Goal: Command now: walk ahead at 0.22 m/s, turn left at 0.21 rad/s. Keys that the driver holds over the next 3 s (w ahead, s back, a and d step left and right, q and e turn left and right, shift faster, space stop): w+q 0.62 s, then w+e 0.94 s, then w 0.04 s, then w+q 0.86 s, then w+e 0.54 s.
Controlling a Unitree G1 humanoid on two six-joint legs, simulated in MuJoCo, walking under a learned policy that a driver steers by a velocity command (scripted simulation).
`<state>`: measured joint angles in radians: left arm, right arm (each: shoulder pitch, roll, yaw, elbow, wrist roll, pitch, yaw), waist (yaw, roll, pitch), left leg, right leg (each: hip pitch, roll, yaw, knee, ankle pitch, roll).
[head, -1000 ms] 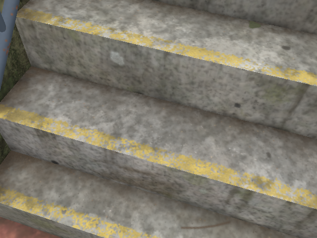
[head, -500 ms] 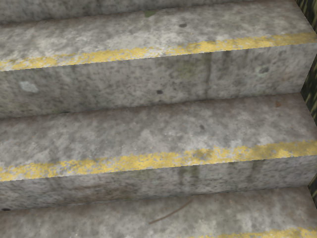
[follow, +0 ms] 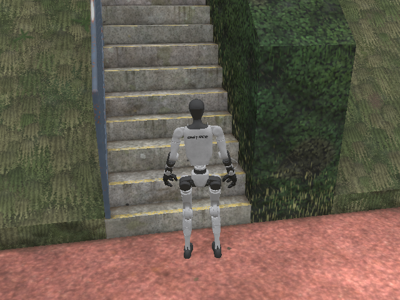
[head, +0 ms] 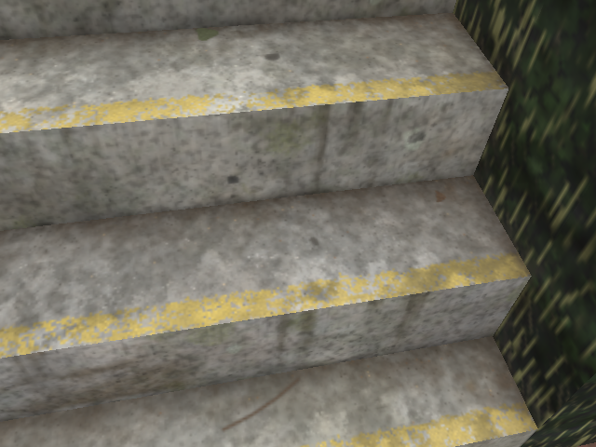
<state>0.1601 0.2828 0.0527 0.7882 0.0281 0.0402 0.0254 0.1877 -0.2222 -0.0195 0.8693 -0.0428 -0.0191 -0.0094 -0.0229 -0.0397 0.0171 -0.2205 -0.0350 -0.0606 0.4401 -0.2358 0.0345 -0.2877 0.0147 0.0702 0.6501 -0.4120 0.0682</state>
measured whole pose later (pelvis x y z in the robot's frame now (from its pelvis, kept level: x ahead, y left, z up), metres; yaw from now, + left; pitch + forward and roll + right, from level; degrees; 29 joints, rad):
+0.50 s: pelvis +0.07 +0.05 -0.01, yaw +17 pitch +2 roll -1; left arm 0.20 0.27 0.03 0.83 0.06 -0.05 0.00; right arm 0.17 -0.27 -0.06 0.82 -0.02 -0.02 0.00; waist 0.01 -0.03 0.02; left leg -0.29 -0.09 -0.01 0.47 -0.20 0.09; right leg -0.45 -0.06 -0.01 1.14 -0.35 0.02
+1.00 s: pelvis +0.14 +0.07 +0.00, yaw +17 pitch +0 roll -1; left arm 0.23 0.16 -0.02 0.85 0.01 -0.03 0.02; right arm 0.17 -0.16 0.03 0.80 -0.05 -0.04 -0.02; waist 0.00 0.04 -0.01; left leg -0.18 -0.02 0.00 0.45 -0.27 0.03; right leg -0.20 0.08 0.00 0.41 -0.21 -0.07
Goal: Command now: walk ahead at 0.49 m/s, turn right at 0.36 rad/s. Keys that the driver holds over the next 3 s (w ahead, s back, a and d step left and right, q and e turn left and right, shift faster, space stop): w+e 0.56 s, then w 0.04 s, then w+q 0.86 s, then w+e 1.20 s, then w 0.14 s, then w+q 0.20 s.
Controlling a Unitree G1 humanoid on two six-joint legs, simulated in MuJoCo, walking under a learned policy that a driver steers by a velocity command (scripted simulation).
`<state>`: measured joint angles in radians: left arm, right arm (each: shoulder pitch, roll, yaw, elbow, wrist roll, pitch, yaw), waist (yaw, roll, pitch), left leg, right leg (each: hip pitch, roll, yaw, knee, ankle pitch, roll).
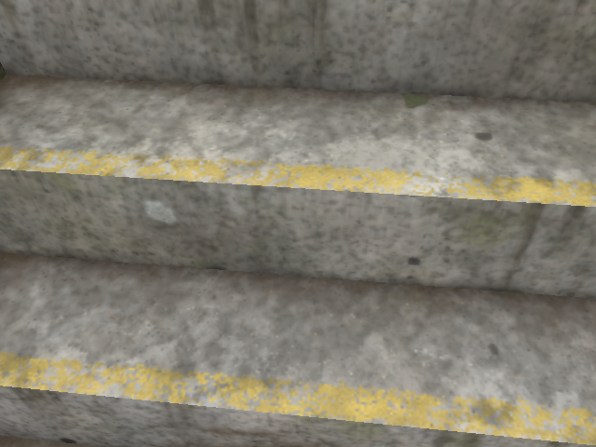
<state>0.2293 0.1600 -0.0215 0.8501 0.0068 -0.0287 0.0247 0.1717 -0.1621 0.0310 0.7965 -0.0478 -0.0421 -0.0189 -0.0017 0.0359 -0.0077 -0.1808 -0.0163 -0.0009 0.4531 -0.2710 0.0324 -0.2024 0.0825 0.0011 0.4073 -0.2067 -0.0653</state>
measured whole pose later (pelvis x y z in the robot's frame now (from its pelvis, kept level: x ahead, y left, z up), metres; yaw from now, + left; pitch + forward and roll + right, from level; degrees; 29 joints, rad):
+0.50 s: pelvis +0.02 +0.01 +0.00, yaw -17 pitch +3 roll +0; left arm 0.09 0.22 0.07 0.62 0.03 0.02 0.02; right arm 0.14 -0.19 0.02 0.56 -0.06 -0.03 -0.06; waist -0.02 -0.03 0.00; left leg -0.21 0.00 0.12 0.43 -0.26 0.05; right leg -0.45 0.11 0.08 0.99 -0.45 0.00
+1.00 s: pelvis +0.04 -0.06 +0.00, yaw -17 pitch +3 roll +0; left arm 0.22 0.13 -0.01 0.63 0.06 -0.05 0.05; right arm 0.21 -0.17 -0.04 0.65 -0.05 0.03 -0.03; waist -0.01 0.04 -0.02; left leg -0.63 -0.03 -0.02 1.67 -0.42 -0.02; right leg -0.27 -0.03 -0.11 0.48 -0.26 -0.03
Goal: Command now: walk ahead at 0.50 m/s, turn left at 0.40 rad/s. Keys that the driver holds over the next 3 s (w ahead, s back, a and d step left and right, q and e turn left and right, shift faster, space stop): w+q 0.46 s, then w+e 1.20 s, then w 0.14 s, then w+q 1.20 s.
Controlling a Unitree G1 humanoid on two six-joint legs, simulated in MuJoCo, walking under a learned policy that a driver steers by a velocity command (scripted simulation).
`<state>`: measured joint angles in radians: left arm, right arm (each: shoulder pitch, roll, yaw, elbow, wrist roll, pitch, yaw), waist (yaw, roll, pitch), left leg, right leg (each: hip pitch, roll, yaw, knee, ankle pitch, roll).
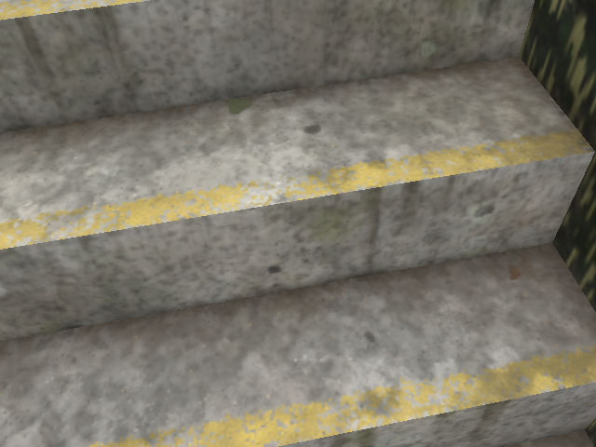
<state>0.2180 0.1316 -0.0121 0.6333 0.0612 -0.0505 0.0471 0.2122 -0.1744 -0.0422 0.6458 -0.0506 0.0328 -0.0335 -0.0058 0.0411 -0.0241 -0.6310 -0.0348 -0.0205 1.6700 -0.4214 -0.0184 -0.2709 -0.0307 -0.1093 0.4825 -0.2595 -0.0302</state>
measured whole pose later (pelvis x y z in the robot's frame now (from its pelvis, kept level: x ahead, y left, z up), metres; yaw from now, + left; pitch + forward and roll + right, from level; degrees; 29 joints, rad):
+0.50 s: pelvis +0.09 +0.15 +0.03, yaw +20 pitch +3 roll +2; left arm 0.33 0.26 0.05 0.83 -0.01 -0.05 -0.02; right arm -0.08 -0.16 0.00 0.42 -0.01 0.08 -0.03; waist 0.05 -0.02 0.08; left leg -0.98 -0.07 0.04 1.47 -0.64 0.14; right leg -0.10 -0.31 -0.16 0.59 -0.07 0.02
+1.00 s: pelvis +0.28 +0.24 +0.23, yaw +10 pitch +11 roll -8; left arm 0.01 0.18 -0.09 0.70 0.02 0.15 -0.13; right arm 0.46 -0.16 0.06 1.13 -0.10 -0.07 0.17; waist 0.03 0.09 -0.18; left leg -0.10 0.14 0.13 0.12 -0.12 0.13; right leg -1.35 0.03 -0.19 1.69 -0.26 -0.20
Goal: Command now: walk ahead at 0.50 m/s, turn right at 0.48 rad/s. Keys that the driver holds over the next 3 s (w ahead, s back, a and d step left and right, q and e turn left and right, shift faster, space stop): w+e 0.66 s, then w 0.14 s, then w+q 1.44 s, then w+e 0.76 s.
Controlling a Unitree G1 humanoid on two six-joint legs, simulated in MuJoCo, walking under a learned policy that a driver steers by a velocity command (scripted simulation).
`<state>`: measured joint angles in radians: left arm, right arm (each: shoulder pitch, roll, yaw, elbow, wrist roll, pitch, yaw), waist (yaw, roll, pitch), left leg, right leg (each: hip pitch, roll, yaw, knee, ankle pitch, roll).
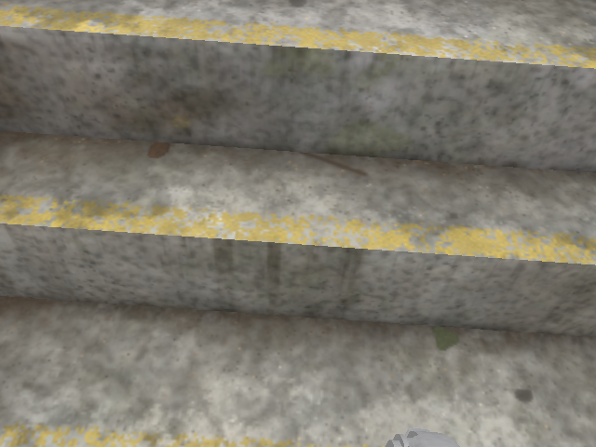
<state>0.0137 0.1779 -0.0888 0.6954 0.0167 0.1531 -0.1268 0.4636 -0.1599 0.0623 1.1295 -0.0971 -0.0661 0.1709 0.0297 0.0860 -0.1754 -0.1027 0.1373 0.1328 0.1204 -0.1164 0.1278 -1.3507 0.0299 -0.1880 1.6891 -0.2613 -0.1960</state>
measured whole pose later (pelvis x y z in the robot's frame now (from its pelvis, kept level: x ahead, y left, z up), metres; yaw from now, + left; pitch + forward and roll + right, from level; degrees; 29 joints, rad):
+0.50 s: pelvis +0.27 +0.00 +0.24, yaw -14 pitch +11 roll +5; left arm 0.51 0.15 -0.01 1.09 0.05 -0.12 -0.16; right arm -0.14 -0.09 0.08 0.75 -0.03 0.02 0.05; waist 0.06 -0.12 -0.26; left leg -1.14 -0.01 0.11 1.47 -0.55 0.06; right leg -0.26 0.01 0.28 0.45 0.03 -0.14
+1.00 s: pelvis +0.50 -0.11 +0.41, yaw -25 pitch +10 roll +0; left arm -0.20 0.11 -0.10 0.70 0.05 0.09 -0.06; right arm 0.58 -0.04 0.04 1.25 -0.10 -0.11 0.09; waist -0.08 -0.01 -0.17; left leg 0.02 0.11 0.23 0.15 -0.32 0.00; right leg -1.46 -0.16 -0.03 1.74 -0.39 -0.27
